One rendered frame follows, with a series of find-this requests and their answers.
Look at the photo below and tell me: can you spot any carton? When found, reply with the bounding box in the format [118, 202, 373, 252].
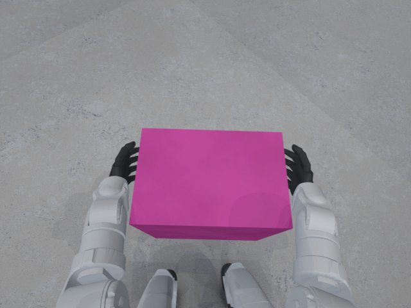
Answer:
[129, 128, 293, 241]

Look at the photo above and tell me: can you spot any robot left hand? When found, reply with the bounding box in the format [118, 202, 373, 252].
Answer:
[109, 141, 139, 185]

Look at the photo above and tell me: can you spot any right robot thigh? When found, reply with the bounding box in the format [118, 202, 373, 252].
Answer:
[223, 268, 275, 308]

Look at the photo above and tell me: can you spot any robot right forearm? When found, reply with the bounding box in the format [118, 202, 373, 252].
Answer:
[292, 182, 357, 308]

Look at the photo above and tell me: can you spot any robot left forearm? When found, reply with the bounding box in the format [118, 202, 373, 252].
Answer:
[55, 176, 129, 308]

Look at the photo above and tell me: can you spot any left robot upper arm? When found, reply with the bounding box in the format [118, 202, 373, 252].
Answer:
[57, 278, 130, 308]

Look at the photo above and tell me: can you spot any right robot upper arm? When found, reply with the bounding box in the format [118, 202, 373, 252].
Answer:
[285, 285, 356, 308]

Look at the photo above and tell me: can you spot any robot right hand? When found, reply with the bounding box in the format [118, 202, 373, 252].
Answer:
[284, 144, 313, 195]

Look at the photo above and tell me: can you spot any left robot shin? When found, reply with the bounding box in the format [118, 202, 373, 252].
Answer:
[153, 269, 173, 278]

